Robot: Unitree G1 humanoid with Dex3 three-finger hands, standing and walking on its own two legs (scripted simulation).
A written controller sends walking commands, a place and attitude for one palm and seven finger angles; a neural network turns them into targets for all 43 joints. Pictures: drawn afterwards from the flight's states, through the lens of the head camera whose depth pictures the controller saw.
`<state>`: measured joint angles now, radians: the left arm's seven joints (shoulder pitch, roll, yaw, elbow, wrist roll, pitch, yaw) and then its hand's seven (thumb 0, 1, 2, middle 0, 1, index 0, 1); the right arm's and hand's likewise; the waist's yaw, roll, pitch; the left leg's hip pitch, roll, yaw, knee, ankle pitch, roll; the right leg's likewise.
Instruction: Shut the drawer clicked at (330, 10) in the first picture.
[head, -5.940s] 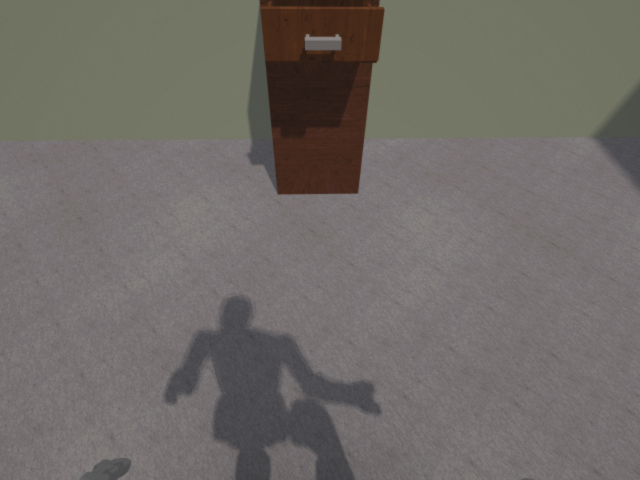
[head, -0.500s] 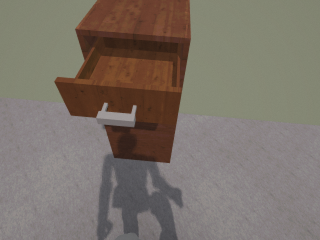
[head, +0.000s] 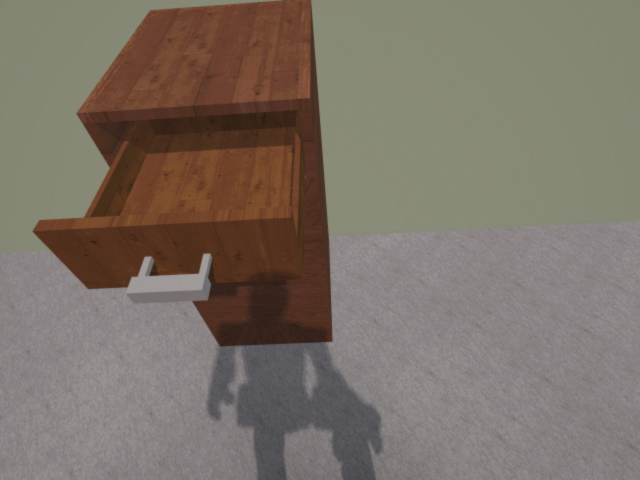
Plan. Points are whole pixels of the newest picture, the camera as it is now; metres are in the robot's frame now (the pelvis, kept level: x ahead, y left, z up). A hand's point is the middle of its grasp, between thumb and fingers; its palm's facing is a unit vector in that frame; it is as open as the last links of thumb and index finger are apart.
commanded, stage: come to a stop and stand still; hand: left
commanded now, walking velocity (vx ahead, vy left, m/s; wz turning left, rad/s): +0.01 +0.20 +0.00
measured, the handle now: (173, 275) +0.36 +0.22 +0.05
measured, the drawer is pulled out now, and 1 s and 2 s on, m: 0.24 0.24 0.24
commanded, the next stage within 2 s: look again from close up in 0.74 s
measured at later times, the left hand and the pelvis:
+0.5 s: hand out of the picture -0.06 +0.22 -0.17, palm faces +0.11 -0.98 -0.19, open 7.4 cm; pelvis -0.07 +0.03 +0.01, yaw +1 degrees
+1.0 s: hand out of the picture -0.01 +0.18 -0.18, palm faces -0.04 -0.97 -0.23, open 7.3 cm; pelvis -0.06 +0.00 -0.01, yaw +0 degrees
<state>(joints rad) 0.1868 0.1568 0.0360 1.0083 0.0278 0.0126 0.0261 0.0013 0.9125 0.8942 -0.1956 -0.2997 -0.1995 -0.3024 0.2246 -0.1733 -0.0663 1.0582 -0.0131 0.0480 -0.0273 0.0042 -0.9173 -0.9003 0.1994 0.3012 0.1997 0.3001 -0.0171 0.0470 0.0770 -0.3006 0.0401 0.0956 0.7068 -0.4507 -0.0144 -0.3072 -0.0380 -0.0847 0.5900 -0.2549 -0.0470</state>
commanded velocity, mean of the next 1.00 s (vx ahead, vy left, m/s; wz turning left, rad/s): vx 0.08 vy -0.02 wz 0.00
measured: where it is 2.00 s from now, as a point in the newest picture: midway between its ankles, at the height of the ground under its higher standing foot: outside the picture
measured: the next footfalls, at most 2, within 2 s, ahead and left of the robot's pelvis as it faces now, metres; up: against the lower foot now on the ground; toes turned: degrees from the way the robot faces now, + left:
left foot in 0.42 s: -0.07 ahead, +0.13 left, +0.00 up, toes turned +3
right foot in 0.90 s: -0.01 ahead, -0.13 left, +0.00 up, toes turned -4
